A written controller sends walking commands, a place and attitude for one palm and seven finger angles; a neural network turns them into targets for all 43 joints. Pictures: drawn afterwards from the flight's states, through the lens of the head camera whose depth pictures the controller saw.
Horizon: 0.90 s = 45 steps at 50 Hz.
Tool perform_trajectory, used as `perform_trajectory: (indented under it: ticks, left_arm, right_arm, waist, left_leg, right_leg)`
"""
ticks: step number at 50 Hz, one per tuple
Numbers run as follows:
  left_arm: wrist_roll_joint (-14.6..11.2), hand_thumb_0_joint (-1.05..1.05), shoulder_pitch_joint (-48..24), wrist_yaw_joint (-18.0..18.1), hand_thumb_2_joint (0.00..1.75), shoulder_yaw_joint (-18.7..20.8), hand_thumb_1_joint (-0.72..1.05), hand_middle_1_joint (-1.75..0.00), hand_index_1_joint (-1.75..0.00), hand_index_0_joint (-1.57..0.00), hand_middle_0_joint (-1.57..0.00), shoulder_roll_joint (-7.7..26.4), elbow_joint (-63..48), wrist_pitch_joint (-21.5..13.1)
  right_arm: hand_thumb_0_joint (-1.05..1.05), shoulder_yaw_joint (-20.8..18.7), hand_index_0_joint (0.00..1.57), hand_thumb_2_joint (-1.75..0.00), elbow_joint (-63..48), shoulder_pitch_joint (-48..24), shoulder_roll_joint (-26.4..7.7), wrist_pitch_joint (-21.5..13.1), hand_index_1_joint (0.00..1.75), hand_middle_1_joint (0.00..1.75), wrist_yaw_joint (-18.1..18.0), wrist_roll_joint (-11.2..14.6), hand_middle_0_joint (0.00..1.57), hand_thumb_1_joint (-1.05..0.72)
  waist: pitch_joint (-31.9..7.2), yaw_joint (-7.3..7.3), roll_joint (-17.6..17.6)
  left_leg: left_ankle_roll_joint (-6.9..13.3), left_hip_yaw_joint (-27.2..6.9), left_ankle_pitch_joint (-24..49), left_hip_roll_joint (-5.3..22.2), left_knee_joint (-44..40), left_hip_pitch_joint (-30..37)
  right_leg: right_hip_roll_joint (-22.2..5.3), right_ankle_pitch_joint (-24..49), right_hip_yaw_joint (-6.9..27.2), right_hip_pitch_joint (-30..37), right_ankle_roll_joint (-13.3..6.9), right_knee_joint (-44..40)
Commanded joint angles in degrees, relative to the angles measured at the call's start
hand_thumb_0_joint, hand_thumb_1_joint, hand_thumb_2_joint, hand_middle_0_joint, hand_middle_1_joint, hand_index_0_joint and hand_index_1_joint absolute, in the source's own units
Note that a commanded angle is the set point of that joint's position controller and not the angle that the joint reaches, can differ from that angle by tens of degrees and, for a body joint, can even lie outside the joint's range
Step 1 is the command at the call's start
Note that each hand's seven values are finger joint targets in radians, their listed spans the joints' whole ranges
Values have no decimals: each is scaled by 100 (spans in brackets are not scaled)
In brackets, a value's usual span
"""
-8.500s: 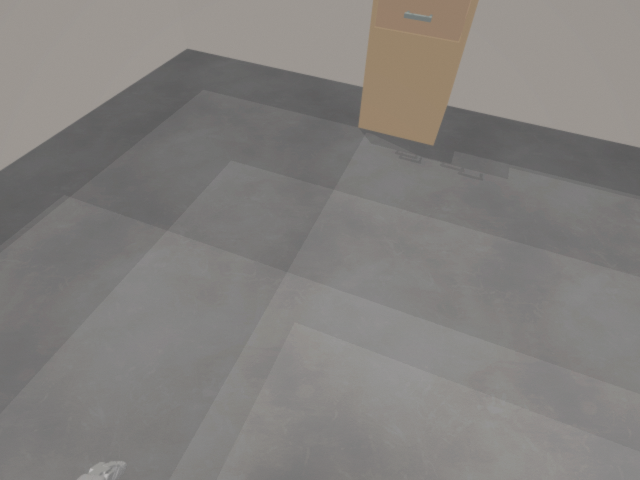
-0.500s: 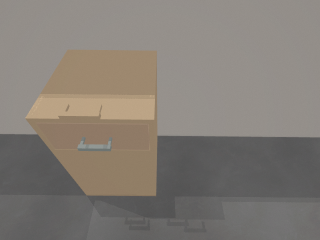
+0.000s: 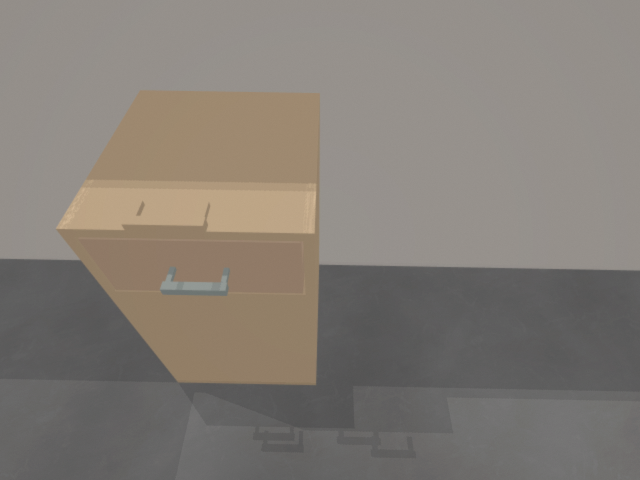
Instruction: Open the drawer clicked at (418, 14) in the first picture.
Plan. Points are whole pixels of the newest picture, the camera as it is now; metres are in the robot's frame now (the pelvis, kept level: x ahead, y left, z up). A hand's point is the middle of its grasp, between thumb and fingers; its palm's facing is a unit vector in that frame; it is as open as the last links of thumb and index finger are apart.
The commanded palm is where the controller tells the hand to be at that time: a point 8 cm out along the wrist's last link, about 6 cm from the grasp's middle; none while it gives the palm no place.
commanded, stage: shuffle to correct the standing spot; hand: left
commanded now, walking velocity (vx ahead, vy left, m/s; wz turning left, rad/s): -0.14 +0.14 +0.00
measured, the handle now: (197, 280) +0.45 +0.27 -0.13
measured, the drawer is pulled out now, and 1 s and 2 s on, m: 0.00 0.00 0.00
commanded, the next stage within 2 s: come to a stop and stand still in 0.02 s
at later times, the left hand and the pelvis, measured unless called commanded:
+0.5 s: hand out of the picture -0.05 +0.19 -0.17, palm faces +0.03 -0.97 -0.23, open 7.4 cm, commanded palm none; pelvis -0.03 +0.01 +0.00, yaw +0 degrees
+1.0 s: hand out of the picture -0.01 +0.19 -0.18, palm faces +0.03 -0.99 -0.17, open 7.4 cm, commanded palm none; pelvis -0.01 +0.03 +0.00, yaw -1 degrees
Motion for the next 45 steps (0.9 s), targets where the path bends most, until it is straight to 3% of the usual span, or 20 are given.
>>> perform_trajectory:
  ticks: [1, 6, 8, 9, 11, 12, 13, 15, 19, 22, 23, 24, 25, 26, 28, 30, 32, 35, 41, 45]
  left_arm:
    - [28, 0, 588, 86, 90, 304, 90, -30, -30, -20, -20, 1009, -293, 32]
    - [67, 0, 349, 75, 90, 380, 90, -30, -30, -20, -20, 1246, -496, 109]
    - [110, 0, 95, 63, 90, 344, 90, -30, -30, -20, -20, 1196, -602, 117]
    - [108, 0, -30, 47, 90, 305, 90, -30, -30, -20, -20, 1117, -652, 123]
    - [78, 0, 60, 12, 90, 221, 90, -30, -30, -20, -20, 689, -692, 127]
    - [57, 0, 221, -14, 90, 217, 90, -30, -30, -20, -20, 715, -593, 91]
    - [59, 0, 268, -42, 90, 216, 90, -30, -30, -20, -20, 811, -492, 83]
    - [77, 0, 428, -88, 90, 102, 90, -30, -30, -20, -20, 492, -256, 117]
    - [86, 0, 931, -113, 90, 49, 90, -30, -30, -20, -20, 450, 40, 43]
    - [37, 0, 631, -114, 90, 3, 90, -30, -30, -20, -20, 654, 46, -121]
    - [19, 0, 519, -104, 90, -4, 90, -30, -30, -20, -20, 641, 44, -152]
    - [3, 0, 484, -97, 90, -24, 90, -30, -30, -20, -20, 573, 55, -178]
    - [147, 0, 142, -84, 90, -112, 90, -30, -30, -20, -20, 1106, -367, -176]
    - [76, 0, 197, -3, 90, -19, 90, -30, -30, -20, -20, 627, -387, -158]
    - [62, 0, 429, 4, 90, -8, 90, -30, -30, -20, -20, 661, -389, -208]
    - [56, 0, 640, 30, 90, -21, 90, -30, -30, -20, -20, 692, -320, -230]
    - [42, 0, 872, 49, 90, 14, 90, -30, -30, -20, -20, 678, -274, -211]
    - [50, 0, 1063, 85, 90, 13, 90, -30, -30, -20, -20, 678, -341, -148]
    - [27, 0, 937, 88, 90, 20, 90, -30, -30, -20, -20, 561, -477, -48]
    - [29, 0, 819, 79, 90, 24, 90, -30, -30, -20, -20, 533, -502, -38]
  right_arm:
    - [0, -197, 20, -90, -459, 167, -694, 27, 30, 30, -23, -23, 20, -90]
    - [0, -288, 20, -90, -762, -69, -701, 130, 30, 30, 34, -53, 20, -90]
    - [0, -285, 20, -90, -792, 35, -574, 108, 30, 30, 63, -48, 20, -90]
    - [0, -285, 20, -90, -745, 188, -572, 72, 30, 30, 87, -48, 20, -90]
    - [0, -285, 20, -90, -622, 516, -937, -38, 30, 30, 97, -95, 20, -90]
    - [0, -329, 20, -90, -606, 336, -1224, -91, 30, 30, 81, -89, 20, -90]
    - [0, -346, 20, -90, -632, 89, -1296, -120, 30, 30, 79, -76, 20, -90]
    - [0, -227, 20, -90, -585, -123, -883, -83, 30, 30, 104, -96, 20, -90]
    - [0, -182, 20, -90, -433, -101, -738, -9, 30, 30, 113, -82, 20, -90]
    - [0, -81, 20, -90, -278, 57, -383, -18, 30, 30, 112, -42, 20, -90]
    - [0, -55, 20, -90, -191, 189, -279, -42, 30, 30, 105, -52, 20, -90]
    - [0, -20, 20, -90, -101, 298, -268, -74, 30, 30, 93, -59, 20, -90]
    - [0, -112, 20, -90, -678, 421, -791, -84, 30, 30, 148, -123, 20, -90]
    - [0, -121, 20, -90, -737, 459, -708, -151, 30, 30, 71, -173, 20, -90]
    - [0, -73, 20, -90, -783, 538, -413, -145, 30, 30, 15, -114, 20, -90]
    - [0, -6, 20, -90, -782, 674, -298, -167, 30, 30, 21, -107, 20, -90]
    - [0, -26, 20, -90, -754, 635, -328, -156, 30, 30, -25, -63, 20, -90]
    - [0, -24, 20, -90, -676, 651, -287, -110, 30, 30, -52, -44, 20, -90]
    - [0, -77, 20, -90, -497, 635, -371, -56, 30, 30, -34, -26, 20, -90]
    - [0, -101, 20, -90, -456, 532, -445, -61, 30, 30, -21, -32, 20, -90]
  waist:
    - [-205, 82, -97]
    - [-110, 103, -550]
    - [-3, -48, -898]
    - [-13, -165, -767]
    - [-174, -193, 574]
    - [-336, -85, 1075]
    - [-364, -20, 1019]
    - [-103, 64, 859]
    - [114, 139, 459]
    - [403, -68, -786]
    - [442, -162, -909]
    - [406, -202, -684]
    - [806, -521, -123]
    - [196, -366, 583]
    - [-99, -255, -8]
    - [-203, -215, -746]
    - [-140, -110, -727]
    - [-168, -65, -405]
    - [65, -115, 176]
    - [42, -112, 91]
  left_leg:
    - [366, 124, 2564, 194, 478, 147]
    - [260, 321, 1231, -35, 1093, -273]
    - [266, 340, 385, -83, 755, -80]
    - [323, 261, 737, 1, 296, 335]
    - [841, -924, 1016, 883, -694, 567]
    - [1132, -1549, 328, 1202, -1320, 388]
    - [1256, -1640, -691, 1279, -1660, 141]
    - [1178, -1458, -1805, 1199, -1851, -435]
    - [794, -732, -1998, 733, -1536, -758]
    - [446, 28, -424, 120, -344, -15]
    - [420, 118, 34, 123, -237, 169]
    - [419, 101, 396, 176, -320, 350]
    - [355, -137, 146, 165, -76, 477]
    - [371, -125, 294, 375, 146, 259]
    - [366, -28, 700, 248, 494, -42]
    - [424, 149, 656, 117, 508, -288]
    - [478, 247, 424, 49, 562, -478]
    - [513, 385, 580, 9, 534, -429]
    - [521, 220, 1592, 255, 370, 193]
    - [522, 124, 1738, 337, 244, 286]
  right_leg:
    - [-897, 4217, 489, -386, -199, 146]
    - [-1426, 4323, 919, -590, -591, 174]
    - [-1424, 3831, 887, -980, -669, 176]
    - [-1193, 2993, 718, -1352, -521, 277]
    - [-181, 300, -68, -1591, -34, 959]
    - [-51, -516, -185, -1374, 3, 1405]
    - [-152, -802, -46, -1189, -53, 1656]
    - [-245, -578, -21, -1066, -94, 1550]
    - [-221, 130, -108, -520, -76, -202]
    - [-745, -358, 802, -1379, -242, -1425]
    - [-828, 102, 833, -1479, -279, -1524]
    - [-763, 792, 688, -1445, -276, -1374]
    - [-516, 39, 455, -2040, -174, -1107]
    - [-572, 220, 429, -1926, -185, -782]
    - [-715, 1407, 670, -1358, -233, -966]
    - [-780, 3762, 533, -648, -191, -610]
    - [-843, 5325, 457, -221, -70, -287]
    - [-820, 6003, 461, 38, 32, -90]
    - [-529, 3652, 271, -605, -1, -300]
    - [-476, 2994, 230, -631, -29, -405]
